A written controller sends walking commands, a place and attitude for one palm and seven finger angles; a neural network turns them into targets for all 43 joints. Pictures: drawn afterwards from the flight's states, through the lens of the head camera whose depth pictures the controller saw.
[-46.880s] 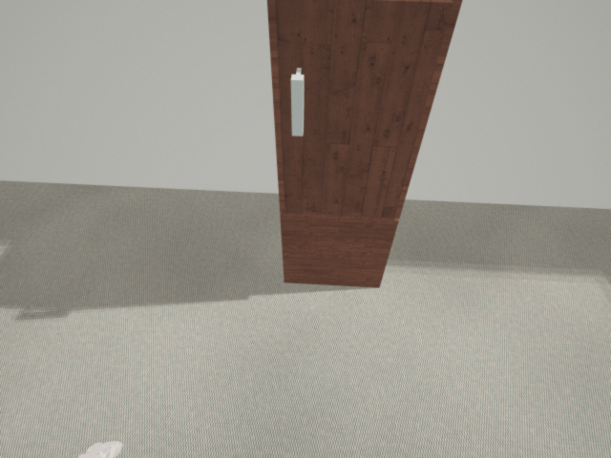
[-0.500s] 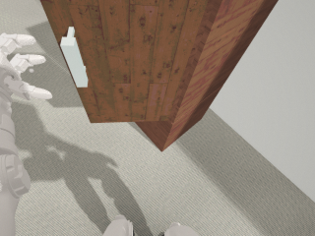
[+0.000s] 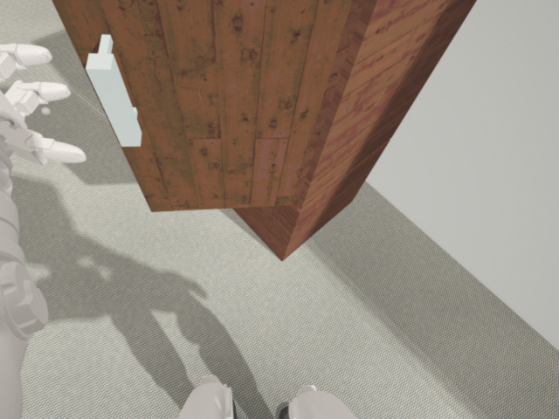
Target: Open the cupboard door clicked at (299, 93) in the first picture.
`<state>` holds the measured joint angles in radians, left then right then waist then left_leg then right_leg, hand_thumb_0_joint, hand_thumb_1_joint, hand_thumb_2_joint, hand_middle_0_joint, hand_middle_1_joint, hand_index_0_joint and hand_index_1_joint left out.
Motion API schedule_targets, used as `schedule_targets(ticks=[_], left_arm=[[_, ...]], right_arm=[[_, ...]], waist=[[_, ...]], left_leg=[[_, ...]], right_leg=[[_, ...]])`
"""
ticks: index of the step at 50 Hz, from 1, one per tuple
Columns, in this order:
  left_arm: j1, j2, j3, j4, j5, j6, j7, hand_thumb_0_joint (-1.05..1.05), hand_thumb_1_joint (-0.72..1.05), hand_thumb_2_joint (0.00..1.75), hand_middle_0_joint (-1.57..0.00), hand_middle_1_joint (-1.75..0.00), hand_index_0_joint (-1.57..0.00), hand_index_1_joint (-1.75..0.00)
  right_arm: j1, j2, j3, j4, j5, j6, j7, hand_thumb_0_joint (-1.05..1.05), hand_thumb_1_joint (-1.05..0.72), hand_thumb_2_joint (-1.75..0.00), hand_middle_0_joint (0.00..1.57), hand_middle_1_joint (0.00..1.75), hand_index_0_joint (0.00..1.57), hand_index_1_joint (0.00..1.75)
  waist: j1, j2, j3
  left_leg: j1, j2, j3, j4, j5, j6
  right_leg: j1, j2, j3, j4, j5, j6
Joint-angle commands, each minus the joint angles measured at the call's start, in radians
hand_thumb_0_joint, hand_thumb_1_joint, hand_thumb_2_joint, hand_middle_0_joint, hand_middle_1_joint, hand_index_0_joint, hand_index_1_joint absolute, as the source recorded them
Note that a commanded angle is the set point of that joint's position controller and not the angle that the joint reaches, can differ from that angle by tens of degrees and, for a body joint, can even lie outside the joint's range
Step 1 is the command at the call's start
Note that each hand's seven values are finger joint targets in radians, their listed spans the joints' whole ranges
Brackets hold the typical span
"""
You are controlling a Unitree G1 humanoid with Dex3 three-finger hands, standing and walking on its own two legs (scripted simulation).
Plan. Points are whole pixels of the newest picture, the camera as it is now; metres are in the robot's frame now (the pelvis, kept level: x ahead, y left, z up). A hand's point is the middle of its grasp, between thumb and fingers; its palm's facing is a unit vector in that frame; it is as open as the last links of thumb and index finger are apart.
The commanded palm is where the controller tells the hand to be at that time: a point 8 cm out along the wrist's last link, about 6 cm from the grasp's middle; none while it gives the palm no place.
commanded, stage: slide the fingers in behind the handle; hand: left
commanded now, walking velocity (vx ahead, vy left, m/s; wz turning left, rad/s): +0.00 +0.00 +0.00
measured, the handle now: (119, 93) +0.54 +0.19 +0.10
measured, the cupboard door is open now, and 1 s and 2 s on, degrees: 54 54 51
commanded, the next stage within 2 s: move the hooked fingers beside the handle in 1.54 s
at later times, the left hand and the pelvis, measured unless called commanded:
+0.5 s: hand (75, 111) +0.50 +0.24 +0.11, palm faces +0.05 -1.00 +0.01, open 14.0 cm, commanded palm +0.47 +0.28 +0.10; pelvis +0.01 -0.01 +0.00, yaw +0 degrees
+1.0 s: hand (82, 115) +0.49 +0.23 +0.10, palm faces +0.10 -1.00 +0.01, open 14.1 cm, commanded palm +0.47 +0.24 +0.10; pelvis +0.00 -0.01 +0.00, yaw +2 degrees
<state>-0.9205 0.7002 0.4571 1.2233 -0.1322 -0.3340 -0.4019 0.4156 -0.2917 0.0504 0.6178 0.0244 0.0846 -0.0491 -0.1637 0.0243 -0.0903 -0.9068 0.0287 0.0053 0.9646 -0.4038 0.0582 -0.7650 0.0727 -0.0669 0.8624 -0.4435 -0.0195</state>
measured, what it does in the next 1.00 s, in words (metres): stands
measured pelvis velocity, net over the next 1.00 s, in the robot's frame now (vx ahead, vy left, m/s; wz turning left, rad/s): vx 0.00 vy -0.01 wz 0.03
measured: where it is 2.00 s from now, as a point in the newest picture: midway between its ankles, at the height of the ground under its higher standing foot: outside the picture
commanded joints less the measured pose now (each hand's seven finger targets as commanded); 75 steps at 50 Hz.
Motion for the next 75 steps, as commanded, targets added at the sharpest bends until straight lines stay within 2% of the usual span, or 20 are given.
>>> schedule_targets(ticks=[1, 5, 9, 14, 16, 17, 21, 28, 32, 34, 36, 40, 48, 52, 58, 61, 63, 70, 72, 75], left_arm=[[-0.396, 0.25, 0.022, -0.201, -0.035, -0.055, -0.016, 0.0, -0.5, 0.3, -0.3, -1.2, -0.3, -1.2], [-0.404, 0.241, 0.009, -0.19, -0.026, -0.026, 0.001, 0.0, -0.5, 0.3, -0.3, -1.2, -0.3, -1.2], [-0.406, 0.263, 0.04, -0.25, -0.017, -0.056, 0.03, 0.0, -0.5, 0.3, -0.3, -1.2, -0.3, -1.2], [-0.384, 0.255, 0.034, -0.233, -0.014, -0.056, 0.04, 0.0, -0.5, 0.3, -0.3, -1.2, -0.3, -1.2], [-0.399, 0.23, 0.022, -0.277, -0.022, -0.063, 0.043, 0.0, -0.5, 0.3, -0.3, -1.2, -0.3, -1.2], [-0.389, 0.263, 0.052, -0.294, -0.017, -0.069, 0.046, 0.0, -0.5, 0.3, -0.3, -1.2, -0.3, -1.2], [-0.35, 0.159, -0.005, -0.29, -0.039, -0.063, 0.045, 0.0, -0.5, 0.3, -0.3, -1.2, -0.3, -1.2], [-0.389, 0.11, -0.048, -0.267, -0.03, -0.055, 0.07, 0.0, -0.5, 0.3, -0.3, -1.2, -0.3, -1.2], [-0.398, 0.098, -0.047, -0.317, -0.029, -0.081, 0.077, 0.0, -0.5, 0.3, -0.3, -1.2, -0.3, -1.2], [-0.382, 0.049, -0.077, -0.306, -0.035, -0.08, 0.077, 0.0, -0.5, 0.3, -0.3, -1.2, -0.3, -1.2], [-0.393, 0.068, -0.065, -0.272, -0.042, -0.077, 0.083, 0.0, -0.5, 0.3, -0.3, -1.2, -0.3, -1.2], [-0.457, 0.007, -0.124, -0.272, -0.025, -0.069, 0.101, 0.0, -0.5, 0.3, -0.3, -1.2, -0.3, -1.2], [-0.501, -0.062, -0.172, -0.254, -0.019, -0.072, 0.124, 0.0, -0.5, 0.3, -0.3, -1.2, -0.3, -1.2], [-0.508, -0.114, -0.209, -0.293, -0.018, -0.085, 0.125, 0.0, -0.5, 0.3, -0.3, -1.2, -0.3, -1.2], [-0.537, -0.201, -0.274, -0.291, -0.018, -0.091, 0.153, 0.0, -0.5, 0.3, -0.3, -1.2, -0.3, -1.2], [-0.545, -0.14, -0.231, -0.261, -0.013, -0.087, 0.163, 0.0, -0.5, 0.3, -0.3, -1.2, -0.3, -1.2], [-0.57, -0.174, -0.266, -0.239, -0.003, -0.084, 0.162, 0.0, -0.5, 0.3, -0.3, -1.2, -0.3, -1.2], [-0.576, -0.152, -0.247, -0.208, -0.004, -0.071, 0.154, 0.0, -0.5, 0.3, -0.3, -1.2, -0.3, -1.2], [-0.577, -0.142, -0.236, -0.233, -0.003, -0.076, 0.153, 0.0, -0.5, 0.3, -0.3, -1.2, -0.3, -1.2], [-0.565, -0.151, -0.246, -0.196, -0.003, -0.062, 0.15, 0.0, -0.5, 0.3, -0.3, -1.2, -0.3, -1.2]], right_arm=[[0.164, -0.196, -0.074, -0.039, -0.007, -0.016, -0.014, 0.0, -0.9, -0.9, 0.2, 0.3, 0.2, 0.3], [0.164, -0.196, -0.074, -0.042, -0.005, -0.013, -0.012, 0.0, -0.9, -0.9, 0.2, 0.3, 0.2, 0.3], [0.167, -0.191, -0.078, -0.047, -0.011, -0.015, -0.005, 0.0, -0.9, -0.9, 0.2, 0.3, 0.2, 0.3], [0.16, -0.188, -0.078, -0.051, -0.005, -0.011, -0.001, 0.0, -0.9, -0.9, 0.2, 0.3, 0.2, 0.3], [0.16, -0.182, -0.077, -0.056, -0.007, -0.012, 0.002, 0.0, -0.9, -0.9, 0.2, 0.3, 0.2, 0.3], [0.159, -0.184, -0.082, -0.056, -0.007, -0.012, 0.002, 0.0, -0.9, -0.9, 0.2, 0.3, 0.2, 0.3], [0.147, -0.171, -0.08, -0.061, -0.004, -0.01, 0.008, 0.0, -0.9, -0.9, 0.2, 0.3, 0.2, 0.3], [0.13, -0.171, -0.081, -0.048, -0.002, -0.012, 0.007, 0.0, -0.9, -0.9, 0.2, 0.3, 0.2, 0.3], [0.129, -0.168, -0.086, -0.045, -0.005, -0.022, 0.011, 0.0, -0.9, -0.9, 0.2, 0.3, 0.2, 0.3], [0.123, -0.164, -0.086, -0.04, -0.006, -0.023, 0.016, 0.0, -0.9, -0.9, 0.2, 0.3, 0.2, 0.3], [0.126, -0.169, -0.083, -0.033, -0.003, -0.022, 0.011, 0.0, -0.9, -0.9, 0.2, 0.3, 0.2, 0.3], [0.117, -0.166, -0.085, -0.023, -0.005, -0.032, 0.013, 0.0, -0.9, -0.9, 0.2, 0.3, 0.2, 0.3], [0.133, -0.167, -0.089, 0.006, -0.015, -0.052, 0.02, 0.0, -0.9, -0.9, 0.2, 0.3, 0.2, 0.3], [0.133, -0.162, -0.093, 0.011, -0.016, -0.059, 0.028, 0.0, -0.9, -0.9, 0.2, 0.3, 0.2, 0.3], [0.129, -0.156, -0.096, 0.029, -0.019, -0.071, 0.038, 0.0, -0.9, -0.9, 0.2, 0.3, 0.2, 0.3], [0.134, -0.167, -0.091, 0.032, -0.019, -0.073, 0.035, 0.0, -0.9, -0.9, 0.2, 0.3, 0.2, 0.3], [0.13, -0.161, -0.09, 0.036, -0.019, -0.075, 0.035, 0.0, -0.9, -0.9, 0.2, 0.3, 0.2, 0.3], [0.142, -0.168, -0.09, 0.035, -0.023, -0.081, 0.034, 0.0, -0.9, -0.9, 0.2, 0.3, 0.2, 0.3], [0.146, -0.167, -0.091, 0.03, -0.023, -0.081, 0.036, 0.0, -0.9, -0.9, 0.2, 0.3, 0.2, 0.3], [0.148, -0.168, -0.089, 0.031, -0.022, -0.077, 0.035, 0.0, -0.9, -0.9, 0.2, 0.3, 0.2, 0.3]], waist=[[0.006, 0.163, -0.461], [0.0, 0.13, -0.408], [0.016, 0.164, -0.468], [0.01, 0.146, -0.439], [0.015, 0.168, -0.469], [0.027, 0.175, -0.5], [0.017, 0.155, -0.447], [-0.005, 0.117, -0.397], [0.009, 0.152, -0.479], [0.006, 0.15, -0.46], [-0.007, 0.092, -0.405], [-0.024, 0.135, -0.391], [-0.04, 0.122, -0.427], [-0.031, 0.168, -0.464], [-0.054, 0.145, -0.421], [-0.049, 0.14, -0.388], [-0.06, 0.15, -0.378], [-0.062, 0.129, -0.394], [-0.052, 0.149, -0.445], [-0.06, 0.134, -0.396]], left_leg=[[0.568, 0.016, -0.111, -0.091, 0.443, -0.025], [0.512, 0.013, -0.102, -0.102, 0.375, -0.018], [0.546, 0.011, -0.098, -0.093, 0.43, -0.022], [0.504, 0.009, -0.08, -0.09, 0.415, -0.017], [0.532, 0.005, -0.08, -0.087, 0.453, -0.016], [0.554, 0.009, -0.082, -0.084, 0.48, -0.02], [0.545, 0.006, -0.075, -0.087, 0.488, -0.017], [0.518, 0.004, -0.078, -0.096, 0.411, -0.015], [0.575, 0.003, -0.083, -0.085, 0.466, -0.02], [0.583, 0.006, -0.088, -0.086, 0.462, -0.024], [0.535, 0.004, -0.088, -0.09, 0.42, -0.016], [0.553, 0.005, -0.102, -0.099, 0.355, -0.021], [0.581, 0.007, -0.122, -0.092, 0.356, -0.024], [0.632, 0.008, -0.13, -0.088, 0.401, -0.031], [0.633, 0.008, -0.143, -0.094, 0.361, -0.032], [0.58, 0.0, -0.137, -0.101, 0.308, -0.028], [0.591, 0.004, -0.148, -0.104, 0.292, -0.032], [0.574, 0.004, -0.148, -0.095, 0.292, -0.029], [0.603, 0.004, -0.147, -0.087, 0.34, -0.03], [0.571, 0.005, -0.148, -0.089, 0.309, -0.031]], right_leg=[[-0.019, 0.011, 0.024, -0.093, 0.298, -0.008], [-0.016, 0.007, 0.027, -0.105, 0.273, -0.002], [0.008, 0.009, 0.031, -0.092, 0.311, -0.004], [0.034, 0.007, 0.04, -0.093, 0.339, 0.001], [0.049, 0.008, 0.04, -0.087, 0.368, -0.003], [0.055, 0.009, 0.04, -0.082, 0.385, -0.002], [0.052, 0.01, 0.035, -0.089, 0.398, -0.002], [0.027, 0.004, 0.038, -0.1, 0.351, 0.002], [0.038, 0.003, 0.04, -0.086, 0.382, -0.002], [0.02, 0.005, 0.033, -0.089, 0.366, -0.003], [0.027, 0.005, 0.036, -0.097, 0.352, -0.003], [-0.036, 0.001, 0.031, -0.102, 0.277, -0.003], [-0.068, 0.001, 0.025, -0.098, 0.254, -0.007], [-0.085, 0.003, 0.018, -0.089, 0.267, -0.012], [-0.119, 0.005, 0.009, -0.095, 0.233, -0.013], [-0.108, 0.001, 0.014, -0.097, 0.21, -0.017], [-0.139, 0.0, 0.01, -0.093, 0.192, -0.016], [-0.14, -0.002, 0.013, -0.087, 0.195, -0.015], [-0.134, -0.001, 0.013, -0.078, 0.218, -0.015], [-0.145, 0.0, 0.011, -0.082, 0.202, -0.015]])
